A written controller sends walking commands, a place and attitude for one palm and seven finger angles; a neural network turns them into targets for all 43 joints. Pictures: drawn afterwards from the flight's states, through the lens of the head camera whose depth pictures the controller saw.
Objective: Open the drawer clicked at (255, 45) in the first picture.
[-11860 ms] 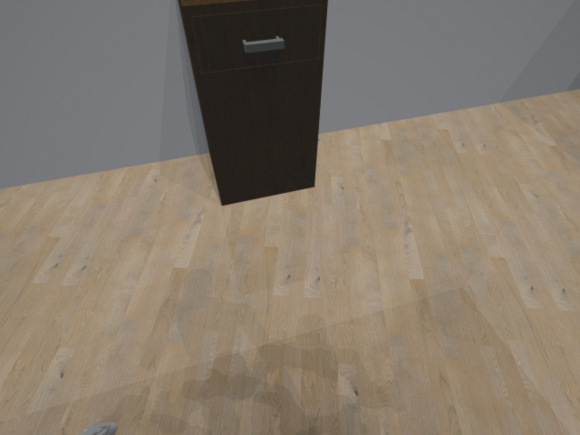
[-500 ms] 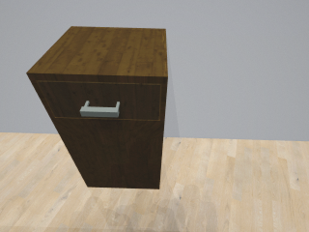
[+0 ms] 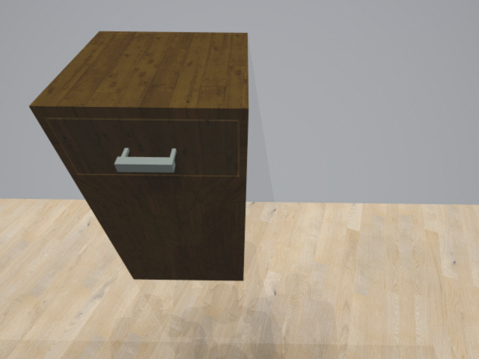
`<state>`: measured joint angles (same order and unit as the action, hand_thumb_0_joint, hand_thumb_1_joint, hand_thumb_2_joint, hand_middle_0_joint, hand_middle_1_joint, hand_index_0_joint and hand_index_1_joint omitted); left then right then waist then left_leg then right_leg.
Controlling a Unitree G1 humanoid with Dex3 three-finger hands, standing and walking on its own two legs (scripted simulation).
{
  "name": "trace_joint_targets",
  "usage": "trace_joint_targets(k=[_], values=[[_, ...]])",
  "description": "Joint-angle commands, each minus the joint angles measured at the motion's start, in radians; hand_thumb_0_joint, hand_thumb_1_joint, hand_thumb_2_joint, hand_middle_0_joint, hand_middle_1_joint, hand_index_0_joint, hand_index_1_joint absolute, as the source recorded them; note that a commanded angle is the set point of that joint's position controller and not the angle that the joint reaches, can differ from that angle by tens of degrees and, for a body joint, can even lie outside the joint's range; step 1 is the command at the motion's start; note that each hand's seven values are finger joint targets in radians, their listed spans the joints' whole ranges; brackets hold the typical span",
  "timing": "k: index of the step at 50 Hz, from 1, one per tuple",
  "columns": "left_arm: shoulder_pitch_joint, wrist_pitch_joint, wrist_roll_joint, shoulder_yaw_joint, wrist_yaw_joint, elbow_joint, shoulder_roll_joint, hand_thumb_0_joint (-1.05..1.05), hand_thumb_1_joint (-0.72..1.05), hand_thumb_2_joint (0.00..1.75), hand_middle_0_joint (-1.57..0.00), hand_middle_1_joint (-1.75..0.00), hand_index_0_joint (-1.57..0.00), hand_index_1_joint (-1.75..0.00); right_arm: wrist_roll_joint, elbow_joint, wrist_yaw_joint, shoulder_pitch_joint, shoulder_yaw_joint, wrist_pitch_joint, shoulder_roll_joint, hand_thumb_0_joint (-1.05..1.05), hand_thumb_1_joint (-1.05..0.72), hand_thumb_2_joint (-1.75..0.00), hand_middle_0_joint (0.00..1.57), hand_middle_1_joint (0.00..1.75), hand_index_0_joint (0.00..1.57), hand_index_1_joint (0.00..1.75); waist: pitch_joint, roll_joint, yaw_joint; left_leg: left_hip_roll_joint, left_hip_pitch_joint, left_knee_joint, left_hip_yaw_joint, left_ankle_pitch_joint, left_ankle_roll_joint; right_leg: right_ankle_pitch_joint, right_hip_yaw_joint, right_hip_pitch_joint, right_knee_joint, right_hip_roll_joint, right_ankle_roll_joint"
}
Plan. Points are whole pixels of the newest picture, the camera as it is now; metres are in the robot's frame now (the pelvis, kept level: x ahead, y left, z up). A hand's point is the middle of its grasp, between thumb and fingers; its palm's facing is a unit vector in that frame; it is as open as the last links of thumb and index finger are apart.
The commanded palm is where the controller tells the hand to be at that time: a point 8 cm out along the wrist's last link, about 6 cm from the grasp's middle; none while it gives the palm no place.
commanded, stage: look again from close up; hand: left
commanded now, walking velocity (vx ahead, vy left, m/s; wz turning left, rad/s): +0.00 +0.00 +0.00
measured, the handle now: (147, 158) +0.56 +0.26 -0.01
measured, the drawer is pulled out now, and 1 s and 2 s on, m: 0.00 0.00 0.00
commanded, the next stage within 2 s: raise the hand with hooked fingers in 0.48 s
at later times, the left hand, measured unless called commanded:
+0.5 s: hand out of the picture -0.01 +0.14 -0.18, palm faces +0.04 -0.99 -0.13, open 7.4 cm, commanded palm none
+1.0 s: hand (163, 315) +0.21 +0.14 -0.04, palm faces -0.01 -0.32 -0.95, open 8.6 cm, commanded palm +0.16 +0.19 +0.00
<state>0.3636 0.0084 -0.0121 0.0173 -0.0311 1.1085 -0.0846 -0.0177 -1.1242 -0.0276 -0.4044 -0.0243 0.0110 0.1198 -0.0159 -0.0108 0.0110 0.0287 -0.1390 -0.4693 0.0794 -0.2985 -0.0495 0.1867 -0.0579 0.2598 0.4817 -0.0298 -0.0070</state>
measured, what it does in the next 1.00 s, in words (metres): stands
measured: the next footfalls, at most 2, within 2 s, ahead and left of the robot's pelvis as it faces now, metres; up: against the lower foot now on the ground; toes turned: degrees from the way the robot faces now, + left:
none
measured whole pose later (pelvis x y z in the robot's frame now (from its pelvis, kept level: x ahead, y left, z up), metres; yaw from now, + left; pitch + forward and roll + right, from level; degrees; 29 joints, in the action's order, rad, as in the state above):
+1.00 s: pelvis +0.02 -0.01 -0.03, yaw -4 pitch +7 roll +2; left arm 0.49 0.04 -1.05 0.18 -0.44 -0.05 -0.20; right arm -0.05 -0.45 0.08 -0.05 0.05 -0.04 0.28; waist 0.11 0.01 -0.06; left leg 0.00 -0.39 -0.71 0.15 -0.44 -0.03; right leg 0.32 0.03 0.56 0.77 0.01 -0.03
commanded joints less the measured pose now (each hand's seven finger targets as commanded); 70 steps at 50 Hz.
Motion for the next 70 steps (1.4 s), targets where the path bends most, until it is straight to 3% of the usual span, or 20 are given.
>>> trace_joint_targets(k=[1,28,29,30,31,32,33,34,36,38,41,43,44,47,49,52,54,58,65,70], values=[[0.064,0.017,0.001,-0.018,-0.009,-0.025,-0.079,0.00,0.90,0.90,-0.20,-0.30,-0.20,-0.30,0.006,0.011,-0.008,-0.069,0.007,0.016,0.065,0.00,-0.90,-0.90,0.20,0.30,0.20,0.30,-0.096,0.036,-0.007,-0.110,-0.166,0.140,-0.115,-0.018,-0.001,0.018,0.121,-0.066,-0.091,-0.075,-0.045],[0.070,0.016,0.000,-0.019,-0.011,-0.025,-0.064,0.00,0.90,0.90,-0.20,-0.30,-0.20,-0.30,0.007,-0.002,-0.013,-0.050,0.013,0.019,0.055,0.00,-0.90,-0.90,0.20,0.30,0.20,0.30,-0.104,0.006,-0.009,-0.124,-0.136,0.154,-0.114,0.054,0.004,-0.077,0.103,-0.080,-0.092,-0.065,-0.038],[0.105,0.028,-0.008,-0.024,-0.051,0.018,-0.153,0.00,0.90,0.90,-0.20,-0.30,-0.20,-0.30,0.018,0.082,-0.004,0.098,0.024,0.030,0.114,0.00,-0.90,-0.90,0.20,0.30,0.20,0.30,-0.130,0.018,-0.053,-0.143,-0.177,-0.001,-0.065,0.185,0.038,-0.372,0.109,-0.043,-0.029,-0.115,-0.031],[-0.701,0.181,-0.080,0.130,-0.042,-1.572,-0.323,0.00,0.88,0.89,-0.20,-0.32,-0.20,-0.32,0.084,0.489,-0.049,0.112,0.020,0.179,0.289,0.00,-0.90,-0.90,0.20,0.30,0.20,0.30,0.398,-0.282,0.063,-0.050,0.063,0.127,-0.086,0.271,0.008,-0.138,0.152,-0.165,0.048,0.010,-0.033],[-0.340,0.083,-0.116,0.015,-0.141,-1.271,-0.324,0.00,0.85,0.88,-0.20,-0.33,-0.20,-0.33,0.079,0.405,-0.094,0.223,0.028,0.286,0.217,0.00,-0.90,-0.90,0.20,0.30,0.20,0.30,0.359,-0.363,-0.023,-0.079,0.054,0.128,-0.086,0.329,0.035,0.034,0.070,-0.080,0.117,0.029,-0.057],[-0.065,-0.082,-0.131,0.083,-0.191,-1.139,-0.194,0.00,0.83,0.87,-0.21,-0.34,-0.21,-0.34,0.094,0.407,-0.086,0.183,0.045,0.331,0.174,0.00,-0.90,-0.90,0.20,0.30,0.20,0.30,0.161,-0.239,-0.008,-0.081,-0.096,0.182,-0.122,0.174,0.068,0.160,0.019,0.051,0.147,0.038,-0.037],[-0.022,-0.132,-0.150,0.172,-0.197,-1.083,-0.063,0.00,0.81,0.86,-0.21,-0.36,-0.21,-0.36,0.106,0.381,-0.088,0.168,0.036,0.345,0.162,0.00,-0.90,-0.90,0.20,0.30,0.20,0.30,0.065,-0.107,0.003,-0.062,-0.150,0.136,-0.092,0.113,0.039,0.118,-0.014,0.068,0.111,0.037,-0.023],[-0.072,-0.119,-0.185,0.212,-0.200,-1.219,-0.076,0.00,0.78,0.85,-0.21,-0.37,-0.21,-0.37,0.105,0.443,-0.084,0.200,0.045,0.375,0.203,0.00,-0.90,-0.90,0.20,0.30,0.20,0.30,-0.011,-0.036,0.007,-0.052,-0.195,0.097,-0.117,0.045,0.028,0.107,0.015,0.104,0.066,0.037,-0.028],[-0.042,-0.106,-0.380,0.250,-0.237,-1.278,-0.125,0.00,0.74,0.83,-0.21,-0.40,-0.21,-0.40,0.057,0.488,-0.074,0.209,0.043,0.393,0.253,0.00,-0.90,-0.90,0.20,0.30,0.20,0.30,0.035,0.121,0.035,-0.038,-0.237,0.013,-0.158,0.014,0.013,0.136,0.043,0.170,0.075,0.046,-0.042],[-0.057,-0.096,-0.600,0.258,-0.295,-1.278,-0.144,0.00,0.69,0.81,-0.22,-0.43,-0.22,-0.43,0.006,0.570,-0.047,0.224,0.059,0.363,0.263,0.00,-0.90,-0.90,0.20,0.30,0.20,0.30,0.077,0.166,0.047,-0.009,-0.256,-0.064,-0.164,0.006,0.020,0.227,0.069,0.236,0.095,0.053,-0.048],[0.335,-0.092,-0.860,0.173,-0.375,-1.117,-0.149,0.00,0.62,0.78,-0.22,-0.48,-0.22,-0.48,-0.048,0.697,0.024,0.340,0.091,0.207,0.267,0.00,-0.90,-0.90,0.20,0.30,0.20,0.30,0.058,0.223,-0.077,0.011,-0.312,-0.108,-0.113,0.061,0.035,0.261,0.101,0.203,0.065,0.062,-0.075],[0.419,-0.043,-0.953,0.112,-0.386,-1.099,-0.181,0.00,0.57,0.76,-0.22,-0.51,-0.22,-0.51,-0.037,0.743,0.078,0.385,0.083,0.081,0.252,0.00,-0.90,-0.90,0.20,0.30,0.20,0.30,0.078,0.257,-0.132,0.010,-0.388,-0.111,-0.077,0.126,0.051,0.096,0.134,0.123,0.117,0.061,-0.086],[0.396,-0.013,-0.987,0.099,-0.394,-1.141,-0.194,0.00,0.55,0.75,-0.22,-0.53,-0.22,-0.53,-0.028,0.773,0.098,0.422,0.079,0.040,0.242,0.00,-0.90,-0.90,0.20,0.30,0.20,0.30,0.097,0.242,-0.145,0.009,-0.396,-0.116,-0.066,0.155,0.053,0.035,0.138,0.105,0.148,0.063,-0.088],[0.311,0.025,-1.065,-0.005,-0.450,-1.272,-0.297,0.00,0.48,0.72,-0.23,-0.57,-0.23,-0.57,-0.021,0.813,0.127,0.469,0.073,-0.044,0.220,0.00,-0.90,-0.90,0.20,0.30,0.20,0.30,0.182,0.046,-0.183,0.016,-0.361,-0.139,-0.057,0.222,0.057,-0.076,0.170,0.049,0.209,0.070,-0.100],[0.236,0.017,-1.096,0.013,-0.487,-1.324,-0.280,0.00,0.43,0.70,-0.23,-0.60,-0.23,-0.60,-0.024,0.821,0.136,0.456,0.072,-0.070,0.203,0.00,-0.90,-0.90,0.20,0.30,0.20,0.30,0.248,-0.036,-0.164,0.012,-0.305,-0.171,-0.059,0.267,0.054,-0.130,0.183,0.091,0.234,0.080,-0.103],[0.009,0.007,-1.153,-0.006,-0.534,-1.392,-0.328,0.00,0.36,0.67,-0.24,-0.64,-0.24,-0.64,-0.047,0.789,0.129,0.425,0.082,-0.073,0.203,0.00,-0.90,-0.90,0.20,0.30,0.20,0.30,0.309,-0.015,-0.110,0.014,-0.264,-0.241,-0.092,0.253,0.046,-0.110,0.246,0.198,0.239,0.082,-0.090],[-0.093,0.011,-1.168,0.002,-0.543,-1.423,-0.339,0.00,0.32,0.65,-0.24,-0.68,-0.24,-0.68,-0.060,0.780,0.124,0.430,0.085,-0.060,0.207,0.00,-0.90,-0.90,0.20,0.30,0.20,0.30,0.329,-0.024,-0.076,0.017,-0.209,-0.283,-0.093,0.221,0.037,-0.042,0.257,0.273,0.221,0.070,-0.082],[-0.221,0.015,-1.074,0.057,-0.471,-1.476,-0.325,0.00,0.22,0.61,-0.25,-0.74,-0.25,-0.74,-0.067,0.758,0.092,0.430,0.081,-0.051,0.211,0.00,-0.90,-0.90,0.20,0.30,0.20,0.30,0.319,-0.012,-0.019,0.023,-0.191,-0.291,-0.096,0.186,0.012,-0.059,0.206,0.256,0.192,0.056,-0.059],[-0.047,-0.047,-1.025,-0.012,-0.319,-1.340,-0.396,0.00,0.06,0.54,-0.26,-0.84,-0.26,-0.84,-0.032,0.739,0.063,0.437,0.040,-0.060,0.185,0.00,-0.90,-0.90,0.20,0.30,0.20,0.30,0.259,0.098,-0.103,0.011,-0.303,-0.146,-0.069,0.192,0.022,-0.185,0.169,-0.039,0.135,0.039,-0.041],[-0.076,-0.038,-1.014,-0.067,-0.303,-1.386,-0.430,0.00,-0.06,0.49,-0.27,-0.92,-0.27,-0.92,-0.023,0.719,0.056,0.433,0.046,-0.052,0.189,0.00,-0.90,-0.90,0.20,0.30,0.20,0.30,0.266,0.059,-0.122,0.006,-0.284,-0.086,-0.064,0.223,0.024,-0.231,0.172,-0.122,0.108,0.028,-0.043]])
